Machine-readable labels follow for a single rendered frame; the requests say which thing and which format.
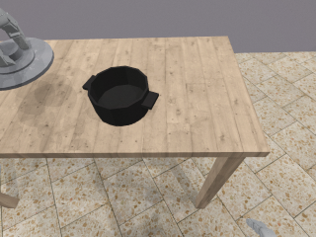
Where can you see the lid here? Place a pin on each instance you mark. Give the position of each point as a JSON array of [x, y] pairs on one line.
[[33, 63]]

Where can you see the knob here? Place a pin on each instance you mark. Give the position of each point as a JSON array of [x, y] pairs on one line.
[[11, 49]]

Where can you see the left robot hand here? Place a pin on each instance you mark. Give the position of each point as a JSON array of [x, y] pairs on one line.
[[11, 27]]

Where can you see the right robot hand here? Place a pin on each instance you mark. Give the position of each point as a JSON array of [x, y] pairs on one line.
[[260, 228]]

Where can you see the table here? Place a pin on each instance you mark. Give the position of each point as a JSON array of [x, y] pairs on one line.
[[204, 109]]

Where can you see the pot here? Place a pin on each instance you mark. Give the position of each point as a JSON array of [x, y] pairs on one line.
[[120, 95]]

